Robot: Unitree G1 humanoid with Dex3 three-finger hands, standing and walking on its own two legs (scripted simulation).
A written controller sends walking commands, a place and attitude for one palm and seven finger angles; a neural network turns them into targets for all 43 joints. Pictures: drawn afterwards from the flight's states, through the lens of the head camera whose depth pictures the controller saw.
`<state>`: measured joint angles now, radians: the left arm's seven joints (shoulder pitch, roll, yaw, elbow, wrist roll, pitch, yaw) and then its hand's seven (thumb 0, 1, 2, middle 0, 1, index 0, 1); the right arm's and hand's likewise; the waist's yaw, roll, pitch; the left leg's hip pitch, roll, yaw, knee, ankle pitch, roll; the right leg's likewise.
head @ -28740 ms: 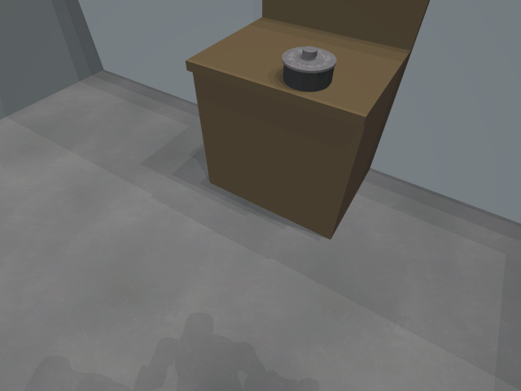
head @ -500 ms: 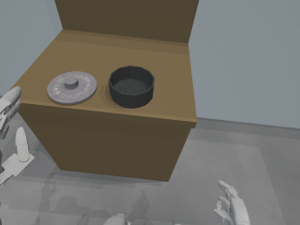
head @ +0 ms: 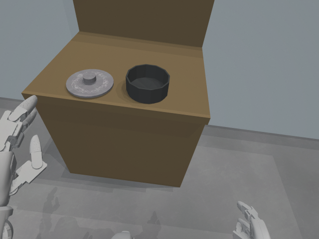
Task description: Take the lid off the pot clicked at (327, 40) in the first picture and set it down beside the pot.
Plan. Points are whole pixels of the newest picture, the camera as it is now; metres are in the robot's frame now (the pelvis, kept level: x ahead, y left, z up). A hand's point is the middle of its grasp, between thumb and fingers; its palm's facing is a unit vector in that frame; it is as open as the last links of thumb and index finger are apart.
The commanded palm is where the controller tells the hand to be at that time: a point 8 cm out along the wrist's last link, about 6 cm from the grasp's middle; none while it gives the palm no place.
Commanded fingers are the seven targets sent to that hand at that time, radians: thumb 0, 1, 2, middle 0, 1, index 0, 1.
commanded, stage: stop stepping back and stand still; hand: left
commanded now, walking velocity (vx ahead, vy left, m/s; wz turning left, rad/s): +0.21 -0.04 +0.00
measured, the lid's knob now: (89, 77) +0.69 +0.30 -0.01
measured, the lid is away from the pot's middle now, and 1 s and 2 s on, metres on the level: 0.24 0.24 0.24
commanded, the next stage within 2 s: let the arm hang, fingers relaxed in 1.24 s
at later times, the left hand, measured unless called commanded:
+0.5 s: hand out of the picture +0.13 +0.27 +0.17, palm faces +0.34 -0.88 -0.34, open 7.4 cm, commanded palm +0.07 +0.31 +0.20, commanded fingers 0.00 0.90 0.90 -0.20 -0.30 -0.20 -0.30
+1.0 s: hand out of the picture -0.01 +0.21 -0.17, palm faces +0.03 -0.99 -0.13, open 7.3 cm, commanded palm none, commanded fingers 0.00 0.90 0.90 -0.20 -0.30 -0.20 -0.30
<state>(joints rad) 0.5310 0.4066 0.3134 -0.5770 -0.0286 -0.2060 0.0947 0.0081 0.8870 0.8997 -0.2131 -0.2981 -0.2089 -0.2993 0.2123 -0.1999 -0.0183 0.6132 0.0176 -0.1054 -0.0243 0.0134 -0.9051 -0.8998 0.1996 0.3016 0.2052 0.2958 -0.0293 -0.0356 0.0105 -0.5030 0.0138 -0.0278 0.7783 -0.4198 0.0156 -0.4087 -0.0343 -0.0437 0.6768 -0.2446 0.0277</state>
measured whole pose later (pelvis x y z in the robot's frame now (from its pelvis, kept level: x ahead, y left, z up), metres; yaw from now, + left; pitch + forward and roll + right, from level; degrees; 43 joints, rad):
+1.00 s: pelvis -0.06 +0.04 +0.01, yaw +1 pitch -2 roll -2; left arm 0.33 0.18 0.03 0.84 0.03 0.09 0.02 0.01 0.92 0.90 -0.20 -0.29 -0.19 -0.30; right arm 0.32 -0.18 -0.03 0.88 -0.03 0.02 0.00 0.01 -0.91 -0.90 0.20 0.30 0.20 0.30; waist -0.03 -0.06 -0.03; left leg -0.37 -0.02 0.02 0.70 -0.30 0.06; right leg -0.22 0.00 -0.08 0.64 -0.40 -0.02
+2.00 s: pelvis -0.03 +0.01 +0.03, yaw +1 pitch -1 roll +0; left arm 0.31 0.11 0.02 1.13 0.01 -0.01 0.05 0.00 0.91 0.90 -0.20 -0.30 -0.20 -0.30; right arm 0.31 -0.10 -0.04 1.13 0.00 0.00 -0.05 0.01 -0.92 -0.90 0.19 0.30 0.20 0.29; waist -0.01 -0.01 0.04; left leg -0.23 -0.01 0.01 0.49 -0.24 0.02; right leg -0.07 0.02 -0.05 0.43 -0.34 -0.03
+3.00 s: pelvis -0.02 +0.01 +0.03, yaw +0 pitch -1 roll +0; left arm 0.32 0.11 0.02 1.13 0.01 -0.01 0.06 0.00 0.91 0.90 -0.20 -0.30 -0.20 -0.30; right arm 0.31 -0.09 -0.04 1.14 0.00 0.00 -0.05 0.01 -0.92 -0.90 0.19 0.30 0.20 0.29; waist -0.01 -0.01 0.03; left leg -0.20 -0.01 0.03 0.47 -0.25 0.02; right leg -0.05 0.02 -0.04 0.41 -0.34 -0.03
